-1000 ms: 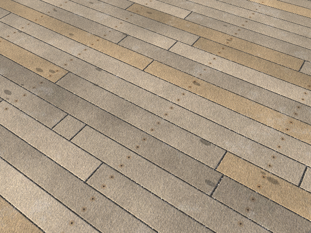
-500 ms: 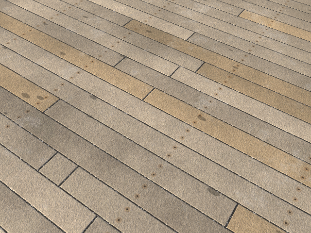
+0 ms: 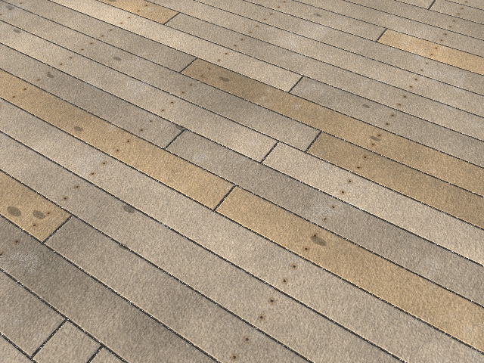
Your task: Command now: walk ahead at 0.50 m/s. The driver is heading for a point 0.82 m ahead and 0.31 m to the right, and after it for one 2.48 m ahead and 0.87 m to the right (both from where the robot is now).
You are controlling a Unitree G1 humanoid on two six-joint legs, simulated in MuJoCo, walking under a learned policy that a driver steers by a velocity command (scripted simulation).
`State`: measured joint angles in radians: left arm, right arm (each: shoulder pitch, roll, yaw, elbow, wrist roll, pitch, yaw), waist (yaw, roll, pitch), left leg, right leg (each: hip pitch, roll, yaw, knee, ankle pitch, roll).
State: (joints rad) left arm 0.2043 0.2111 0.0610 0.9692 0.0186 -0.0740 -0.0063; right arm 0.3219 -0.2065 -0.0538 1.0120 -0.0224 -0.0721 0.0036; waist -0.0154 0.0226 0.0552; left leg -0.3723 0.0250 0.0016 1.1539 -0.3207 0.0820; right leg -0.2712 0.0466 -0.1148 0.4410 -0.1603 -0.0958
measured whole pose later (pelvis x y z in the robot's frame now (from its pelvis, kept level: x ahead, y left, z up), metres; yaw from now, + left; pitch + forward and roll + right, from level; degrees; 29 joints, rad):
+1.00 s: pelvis +0.51 -0.03 -0.02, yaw -23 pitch +1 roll +0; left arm 0.05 0.22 0.07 0.81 0.04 -0.02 -0.04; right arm 0.39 -0.21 -0.06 0.97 -0.01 -0.05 -0.01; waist -0.03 0.01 0.07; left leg -0.10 0.11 0.23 0.95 -0.45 -0.02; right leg -0.45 0.06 -0.13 0.63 -0.19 -0.15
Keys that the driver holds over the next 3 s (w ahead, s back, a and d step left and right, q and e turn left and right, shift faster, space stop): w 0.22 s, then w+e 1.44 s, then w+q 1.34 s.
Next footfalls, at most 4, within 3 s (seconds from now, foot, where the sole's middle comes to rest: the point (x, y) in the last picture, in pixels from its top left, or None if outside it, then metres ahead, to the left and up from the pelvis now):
0.40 left None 0.38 0.12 -0.77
0.96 right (301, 318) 0.60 -0.12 -0.77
1.52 left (302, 213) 0.96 -0.16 -0.77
1.98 right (399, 213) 0.95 -0.48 -0.77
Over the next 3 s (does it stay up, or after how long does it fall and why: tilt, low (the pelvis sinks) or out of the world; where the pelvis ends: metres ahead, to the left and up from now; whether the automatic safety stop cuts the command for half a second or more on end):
stays up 1.38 -0.58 0.00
